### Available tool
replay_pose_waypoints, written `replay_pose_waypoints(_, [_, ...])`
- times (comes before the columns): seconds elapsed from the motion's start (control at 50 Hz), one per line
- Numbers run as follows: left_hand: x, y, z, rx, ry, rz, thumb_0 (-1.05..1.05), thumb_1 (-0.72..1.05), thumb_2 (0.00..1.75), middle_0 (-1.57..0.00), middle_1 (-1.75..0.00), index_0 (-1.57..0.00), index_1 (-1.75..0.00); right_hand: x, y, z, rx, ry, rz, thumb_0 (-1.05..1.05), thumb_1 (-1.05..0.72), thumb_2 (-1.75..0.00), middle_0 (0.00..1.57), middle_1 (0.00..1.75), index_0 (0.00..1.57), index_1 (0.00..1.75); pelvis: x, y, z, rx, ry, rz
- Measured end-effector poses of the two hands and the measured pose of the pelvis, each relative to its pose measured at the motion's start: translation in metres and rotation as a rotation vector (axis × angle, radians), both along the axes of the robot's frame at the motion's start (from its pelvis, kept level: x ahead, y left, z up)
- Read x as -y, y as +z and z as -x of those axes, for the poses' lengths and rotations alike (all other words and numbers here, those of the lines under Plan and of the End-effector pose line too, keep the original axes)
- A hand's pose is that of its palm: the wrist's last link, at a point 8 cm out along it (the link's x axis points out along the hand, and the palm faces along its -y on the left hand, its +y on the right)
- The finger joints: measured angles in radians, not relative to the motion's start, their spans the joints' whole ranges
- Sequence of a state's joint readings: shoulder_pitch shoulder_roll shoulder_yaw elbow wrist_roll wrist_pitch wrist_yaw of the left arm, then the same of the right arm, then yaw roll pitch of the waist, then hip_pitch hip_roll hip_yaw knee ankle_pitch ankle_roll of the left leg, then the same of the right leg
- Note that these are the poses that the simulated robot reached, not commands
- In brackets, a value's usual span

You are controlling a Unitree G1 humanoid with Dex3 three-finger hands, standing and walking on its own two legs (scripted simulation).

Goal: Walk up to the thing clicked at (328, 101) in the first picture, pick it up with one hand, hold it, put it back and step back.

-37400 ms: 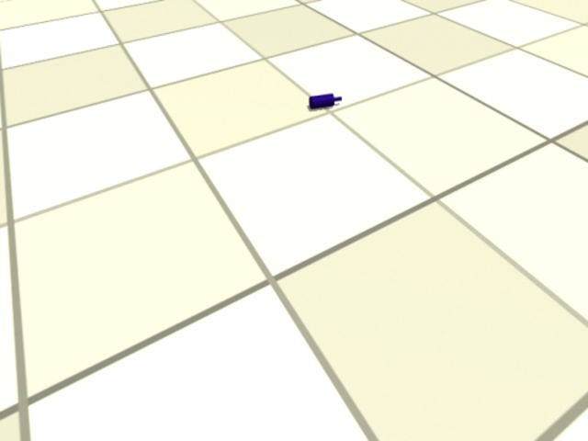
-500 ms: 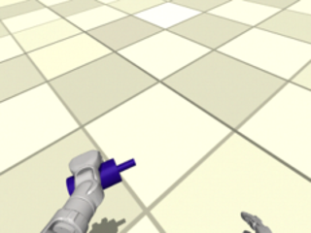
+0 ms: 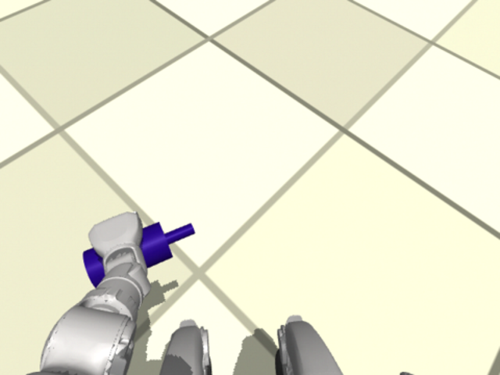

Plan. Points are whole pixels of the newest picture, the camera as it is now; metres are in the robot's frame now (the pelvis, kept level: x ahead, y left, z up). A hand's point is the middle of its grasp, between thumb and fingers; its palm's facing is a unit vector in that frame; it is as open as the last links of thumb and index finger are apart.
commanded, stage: crouch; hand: left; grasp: from above
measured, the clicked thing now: (144, 248) +0.38 +0.20 -0.17
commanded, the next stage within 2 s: lower in 1.44 s
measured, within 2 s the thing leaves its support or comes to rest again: neither
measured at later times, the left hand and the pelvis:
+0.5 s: hand (159, 257) +0.41 +0.21 -0.35, palm faces -0.40 -0.19 -0.90, open 10.0 cm; pelvis -0.03 +0.00 -0.19, yaw -3 degrees
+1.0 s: hand (168, 256) +0.44 +0.21 -0.45, palm faces -0.40 -0.19 -0.89, open 10.0 cm; pelvis -0.04 -0.01 -0.28, yaw -5 degrees
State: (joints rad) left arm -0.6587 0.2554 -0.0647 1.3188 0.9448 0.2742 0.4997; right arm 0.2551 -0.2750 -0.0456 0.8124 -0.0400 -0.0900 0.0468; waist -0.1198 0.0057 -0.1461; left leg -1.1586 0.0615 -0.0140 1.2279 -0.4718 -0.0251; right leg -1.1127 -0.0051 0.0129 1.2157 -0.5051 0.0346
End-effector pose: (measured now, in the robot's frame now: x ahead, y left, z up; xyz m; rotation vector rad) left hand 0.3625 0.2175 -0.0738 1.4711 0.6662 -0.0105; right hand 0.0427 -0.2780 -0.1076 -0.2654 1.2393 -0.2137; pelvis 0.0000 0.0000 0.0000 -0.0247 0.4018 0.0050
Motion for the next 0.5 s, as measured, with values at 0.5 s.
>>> replay_pose_waypoints(0.5, [0.005, -0.223, -0.050, 0.000, 0.000, 0.059, 0.00, 0.07, 0.19, -0.80, -0.28, -0.82, -0.28, -0.025, -0.206, 0.034, -0.093, 0.038, -0.066, 0.01, -0.88, -0.89, 0.20, 0.30, 0.21, 0.30, 0.000, -0.193, 0.033, -0.251, -0.026, 0.036])
